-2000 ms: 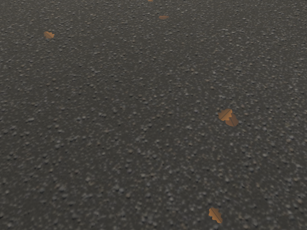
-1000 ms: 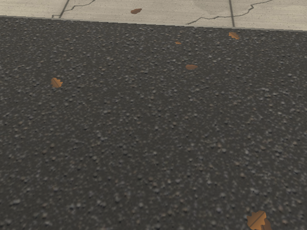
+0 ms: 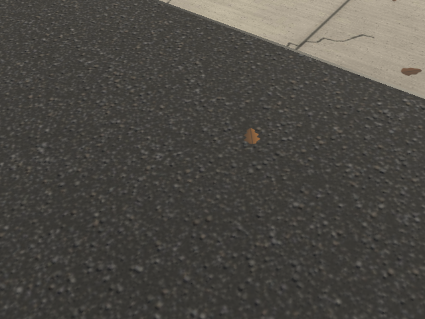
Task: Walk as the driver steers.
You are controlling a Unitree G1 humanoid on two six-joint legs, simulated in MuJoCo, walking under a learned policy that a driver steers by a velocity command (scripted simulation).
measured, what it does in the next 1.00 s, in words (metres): walks ahead, turning right: left foot, then right foot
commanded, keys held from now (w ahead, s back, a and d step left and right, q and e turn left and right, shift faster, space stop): w+q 0.06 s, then w+e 0.10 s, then e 0.54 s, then w+e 0.30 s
